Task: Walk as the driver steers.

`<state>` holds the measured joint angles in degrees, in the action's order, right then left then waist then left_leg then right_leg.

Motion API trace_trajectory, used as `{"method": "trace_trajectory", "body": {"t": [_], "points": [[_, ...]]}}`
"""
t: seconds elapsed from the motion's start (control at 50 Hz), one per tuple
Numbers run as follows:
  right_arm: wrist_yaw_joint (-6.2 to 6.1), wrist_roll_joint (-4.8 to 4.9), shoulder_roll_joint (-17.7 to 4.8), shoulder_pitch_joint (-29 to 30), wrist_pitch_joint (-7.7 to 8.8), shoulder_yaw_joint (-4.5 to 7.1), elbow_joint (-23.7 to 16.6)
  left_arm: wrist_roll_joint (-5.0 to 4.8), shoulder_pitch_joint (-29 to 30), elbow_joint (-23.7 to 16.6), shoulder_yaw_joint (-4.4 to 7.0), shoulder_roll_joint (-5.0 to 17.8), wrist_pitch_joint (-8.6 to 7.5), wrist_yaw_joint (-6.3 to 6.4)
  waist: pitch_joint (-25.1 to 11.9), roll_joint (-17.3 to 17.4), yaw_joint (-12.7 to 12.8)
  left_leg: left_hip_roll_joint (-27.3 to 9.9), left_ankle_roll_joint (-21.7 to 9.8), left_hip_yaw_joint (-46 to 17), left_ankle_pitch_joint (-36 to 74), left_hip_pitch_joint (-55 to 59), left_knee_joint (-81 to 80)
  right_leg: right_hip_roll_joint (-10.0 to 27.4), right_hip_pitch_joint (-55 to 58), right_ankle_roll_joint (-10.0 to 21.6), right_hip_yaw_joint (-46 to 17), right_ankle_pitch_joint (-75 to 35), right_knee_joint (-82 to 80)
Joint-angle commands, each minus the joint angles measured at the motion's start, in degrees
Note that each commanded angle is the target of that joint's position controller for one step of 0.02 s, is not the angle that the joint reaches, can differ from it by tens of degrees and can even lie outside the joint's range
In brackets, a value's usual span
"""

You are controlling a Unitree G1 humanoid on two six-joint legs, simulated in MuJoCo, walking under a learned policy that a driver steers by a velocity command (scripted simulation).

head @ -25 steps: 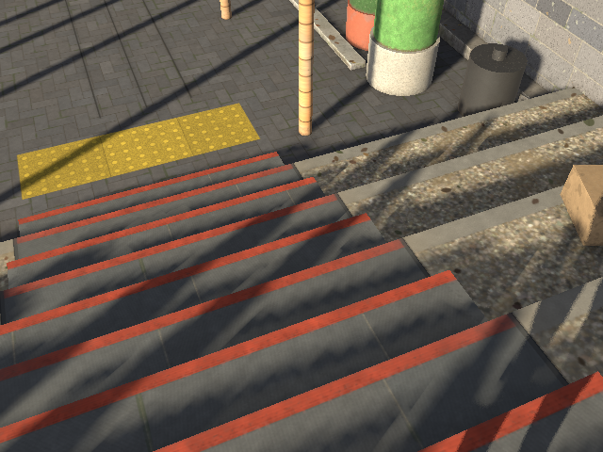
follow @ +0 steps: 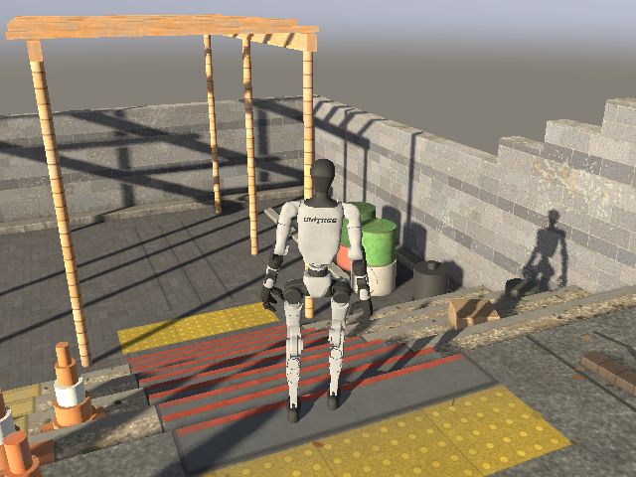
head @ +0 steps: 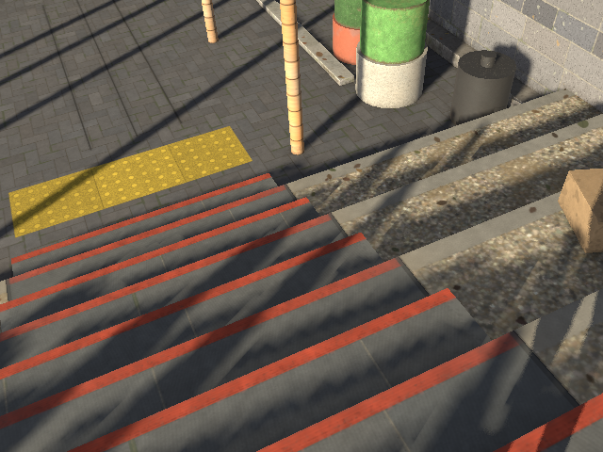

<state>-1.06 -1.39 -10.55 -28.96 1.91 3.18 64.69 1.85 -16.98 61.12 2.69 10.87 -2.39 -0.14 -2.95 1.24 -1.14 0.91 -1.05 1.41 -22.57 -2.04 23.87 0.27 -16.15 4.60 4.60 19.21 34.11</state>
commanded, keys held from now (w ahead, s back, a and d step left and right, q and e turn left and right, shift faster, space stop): w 0.14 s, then w+q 0.86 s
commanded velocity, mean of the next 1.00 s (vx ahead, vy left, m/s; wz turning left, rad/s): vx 0.47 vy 0.00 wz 0.38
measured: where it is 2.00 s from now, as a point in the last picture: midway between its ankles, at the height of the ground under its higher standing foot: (260, 408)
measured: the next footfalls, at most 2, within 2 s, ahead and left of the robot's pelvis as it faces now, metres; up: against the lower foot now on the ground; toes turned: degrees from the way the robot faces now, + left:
left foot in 0.46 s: +0.30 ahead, +0.04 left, -0.14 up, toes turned +7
right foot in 0.72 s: +0.55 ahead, -0.19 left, -0.16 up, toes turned +12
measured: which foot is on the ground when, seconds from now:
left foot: down 0.00-0.02, up 0.04-0.44, down 0.46-0.80, up 0.82-1.00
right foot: down 0.00-0.46, up 0.48-0.70, down 0.72-1.00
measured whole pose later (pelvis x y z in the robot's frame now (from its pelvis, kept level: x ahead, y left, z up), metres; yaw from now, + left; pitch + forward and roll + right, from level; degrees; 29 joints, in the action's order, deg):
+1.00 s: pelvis +0.52 -0.02 -0.23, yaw +25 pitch +2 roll -2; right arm -2.1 -8.0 -14.1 -14.2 8.3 2.7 54.6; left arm 3.1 -24.8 47.8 -1.7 7.4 -8.0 3.9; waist -1.3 3.5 4.2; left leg -1.7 -1.6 2.8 9.5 -29.7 45.2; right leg 7.9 -25.2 -1.3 6.1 33.9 64.1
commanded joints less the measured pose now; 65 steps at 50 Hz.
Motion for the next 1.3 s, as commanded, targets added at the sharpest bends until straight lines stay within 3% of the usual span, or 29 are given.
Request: {"method": "trace_trajectory", "body": {"t": [0.02,0.04,0.1,0.26,0.28,0.34,0.42,0.46,0.48,0.5,0.52,0.56,0.58,0.66,0.74,0.76,0.78,0.84,0.86,0.94,1.0,1.04,1.06,1.08,1.14,1.16,1.18,1.26,1.3], "points": [[0.4,0.11,-6.61,6.38,1.14,1.11,-4.4,0.57,-19.03,4.25,2.21,5.13,-0.95,0.24,6.75,-5.51,11.05,-6.03,-7.28,-3.72,17.39,-21.58,15.66,-0.49,18.11,1.76,-2.45,1.41,-8.79],[1.09,0.74,-1.33,6.78,1.08,-0.14,-7.71,0.03,-23.29,5.72,3.89,11.95,-1.47,0.71,5.92,-24.78,10.8,3.49,-2.52,5.97,0.35,-34.32,37.38,12.8,23.12,8.7,-25.75,0.36,-20.24],[1.32,0.41,-4.63,8.79,0.93,0.84,-7.32,-0.07,-14.21,2.26,1.45,6.4,-2.43,0.09,11.83,0.07,4.27,-3.85,-2.96,-4.01,0.93,-40.29,43.2,16.49,14.69,10.9,-25.68,-5.93,-21.05],[3.86,-1.05,-3.25,19.12,-0.9,0.87,-11.07,-1.32,-10.63,2.01,-1.44,3.11,-5.8,2.19,9.94,-3.52,0.83,0.43,-4.24,0.72,40.41,-25.63,15.77,5.0,1.21,2.35,-2.89,-17.44,-10.74],[4.26,-4.18,3.11,17.35,2.67,-1.97,-11.76,7.07,-17.93,5.04,-4.84,-3.79,-6.59,0.41,7.69,-2.58,1.2,-5.09,-6.07,-10.13,52.54,-23.82,14.22,7.22,-2.95,2.37,-1.41,-15.48,-8.98],[4.13,-4.32,-4.11,18.68,4.28,-0.66,-12.71,3.92,-18.5,4.9,-4.53,1.18,-6.72,0.0,8.39,-0.51,0.56,-0.78,-4.7,-0.43,43.57,-14.25,14.24,4.65,-10.7,0.68,0.27,-16.7,-3.19],[2.97,-4.08,-10.24,9.79,3.74,0.83,-8.8,0.49,-16.47,1.49,-3.28,8.12,-4.79,1.26,11.08,-0.87,-2.47,-1.42,-3.92,0.8,24.77,-14.05,-1.46,5.62,1.36,-5.6,-2.53,-34.65,18.06],[2.15,-4.06,-10.64,-24.35,3.77,2.95,3.44,2.52,-6.38,-2.7,-2.27,10.68,-1.65,-0.98,5.31,6.65,-15.35,-2.0,-11.17,1.47,39.75,13.91,-13.54,0.58,-9.07,-8.91,-1.89,-29.1,59.15],[2.37,-3.82,-9.2,-26.77,3.79,1.81,5.54,4.71,-18.19,0.08,-4.91,-1.72,-1.3,-4.62,-11.46,11.21,-9.09,-14.53,-21.15,-16.47,65.25,45.11,13.63,-0.96,-34.41,-9.7,-6.85,21.21,81.64],[2.26,-3.47,-15.95,-33.52,4.48,3.61,5.83,2.83,-15.27,-6.18,-5.19,-3.51,-3.6,-5.48,-14.41,3.01,-12.12,-22.03,-29.49,-33.65,74.5,53.94,16.79,-2.9,-49.18,-12.8,-14.53,23.38,87.64],[2.22,-3.2,-15.91,-18.96,5.72,4.1,1.59,0.44,-0.67,-14.8,-3.88,3.42,-6.4,-5.92,-1.07,1.29,-13.31,-25.95,-30.44,-39.9,46.08,47.23,12.17,-0.38,-70.6,-14.55,-18.37,21.24,80.57],[3.09,-4.46,1.12,2.82,5.82,-1.81,-2.83,1.75,1.01,-14.75,-2.71,5.07,-5.22,-3.12,9.33,-11.46,-1.52,-19.45,-21.91,-29.61,18.77,4.93,2.08,6.82,-56.6,-4.2,-17.29,7.67,58.11],[3.39,-4.29,2.61,11.21,5.85,-3.49,-7.5,3.64,-4.79,-11.94,-2.99,4.72,-3.65,-1.4,13.26,-7.18,3.68,-13.94,-20.87,-23.77,16.07,-23.02,-3.58,10.72,-38.32,-1.6,-14.47,-3.01,42.74],[3.83,-2.43,-10.83,11.88,7.64,-1.53,-12.32,4.38,-9.4,-14.29,-5.08,-1.08,-1.59,-2.24,7.83,0.56,8.65,0.15,-14.9,-12.95,12.09,-63.83,6.71,4.1,14.05,-5.5,3.72,-23.79,33.76],[0.01,-0.53,-6.79,-13.26,8.34,-1.02,-5.29,4.04,3.5,-17.87,-3.13,6.21,-2.92,-0.44,7.24,2.29,-4.07,-4.82,-13.15,-26.15,7.43,-14.02,36.1,3.25,-20.69,-4.4,-5.21,-18.61,6.74],[-0.8,-0.36,-1.63,-27.6,6.76,-1.16,-1.46,2.62,7.61,-17.38,-1.54,10.45,-3.61,-1.14,3.83,-9.21,-10.1,1.98,-9.04,-21.53,4.09,-11.63,44.55,7.09,-26.54,-0.31,-13.82,-16.73,2.41],[-0.82,-2.01,-1.67,-28.97,5.68,-1.07,-0.11,2.43,6.72,-15.91,-0.74,11.33,-4.43,-1.34,6.77,-5.2,-9.9,5.44,-5.75,-16.02,-5.11,-18.62,49.18,10.45,-25.06,4.49,-19.67,-8.66,1.67],[0.48,-5.65,0.23,16.38,5.26,-2.57,-19.22,0.78,-20.16,-13.67,-2.07,7.09,-5.12,1.23,-6.67,-14.82,15.24,3.76,-6.44,-8.13,-2.02,-70.71,65.83,25.53,25.33,11.5,-49.39,37.78,-7.31],[-0.45,-5.26,-1.63,22.94,5.38,-2.19,-20.02,0.46,-15.22,-14.47,-2.84,5.23,-5.54,0.93,2.8,-12.52,12.8,-0.03,-6.27,-9.94,5.44,-68.37,63.2,26.18,10.76,10.85,-46.66,32.19,-2.75],[-3.39,-8.66,-1.67,8.22,6.57,-1.33,-11.33,0.29,-2.29,-18.68,-5.52,-6.07,-6.89,5.27,7.31,-5.58,2.4,-4.74,-2.53,-2.51,28.14,-35.28,22.38,12.54,-10.88,0.83,-9.58,18.58,11.91],[1.96,-6.15,2.13,8.94,6.12,-1.52,-6.5,2.04,-5.76,-15.32,-3.1,4.81,-6.21,3.77,11.5,-6.68,1.66,0.01,3.11,7.48,49.2,-2.66,8.48,9.5,-34.39,-0.34,-0.22,26.96,7.28],[3.55,-4.91,-5.33,-0.45,5.64,1.31,-6.56,3.71,-4.13,-14.46,-3.02,6.23,-4.45,0.98,8.83,-3.67,-6.09,0.58,-1.79,7.15,38.87,13.98,10.31,12.23,-33.06,0.57,-3.34,21.53,15.47],[3.63,-4.01,-10.41,-13.99,5.9,3.37,-2.25,3.15,2.99,-15.48,-1.95,8.03,-4.32,-0.02,6.19,7.57,-14.15,-2.51,-8.35,1.34,39.31,20.3,0.17,7.12,-29.19,-2.62,-0.88,24.43,38.96],[3.79,-3.84,-14.37,-15.06,6.69,2.82,-4.1,2.34,1.64,-17.17,-3.68,-0.68,-5.53,-1.59,-6.08,10.67,-11.02,-10.81,-15.43,-15.81,45.27,31.12,8.53,2.35,-31.6,-3.4,-7.39,11.92,47.0],[4.37,-2.31,-15.05,-1.98,7.82,3.17,-9.26,0.93,2.79,-19.88,-0.81,6.33,-6.88,-0.45,-0.87,2.85,-3.92,-13.9,-19.7,-17.77,62.2,23.52,8.48,1.69,-41.15,-6.73,-9.73,3.62,47.73],[5.56,-1.37,-11.1,4.89,7.65,1.63,-12.51,1.42,4.04,-22.13,-0.54,6.47,-6.47,0.13,1.37,10.37,-2.93,-19.92,-24.16,-31.29,46.9,16.9,9.82,4.96,-49.44,-8.65,-14.52,4.43,42.89],[5.77,-2.06,-5.3,3.21,6.38,-0.23,-11.78,2.51,4.78,-19.17,-0.37,8.21,-5.59,0.46,5.2,1.51,-3.15,-21.81,-25.94,-32.95,43.84,9.19,6.87,8.42,-49.2,-9.17,-15.39,3.17,37.93],[4.34,-2.77,-1.09,2.95,5.47,-3.03,-11.5,5.81,3.72,-15.29,-4.39,0.98,-3.68,-0.42,4.27,-2.91,-1.21,-8.58,-18.31,-23.36,27.71,-12.02,11.37,9.0,-35.8,-7.05,-14.38,-25.02,18.62],[3.22,-2.83,-3.6,4.97,5.63,-2.99,-12.81,4.0,8.18,-16.1,-4.7,2.91,-3.26,-1.28,3.1,-5.65,-2.08,0.7,-12.53,-13.71,8.27,-29.89,16.33,6.02,-15.81,-4.75,-8.81,-49.25,2.6]]}}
